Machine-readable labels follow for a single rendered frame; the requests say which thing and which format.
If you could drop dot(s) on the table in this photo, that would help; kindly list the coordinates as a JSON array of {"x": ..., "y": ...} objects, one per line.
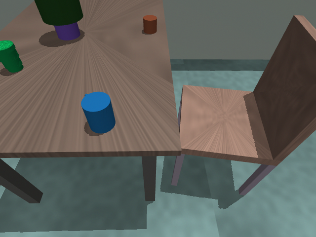
[{"x": 40, "y": 106}]

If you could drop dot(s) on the potted plant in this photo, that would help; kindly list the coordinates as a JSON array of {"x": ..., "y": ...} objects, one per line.
[{"x": 63, "y": 15}]

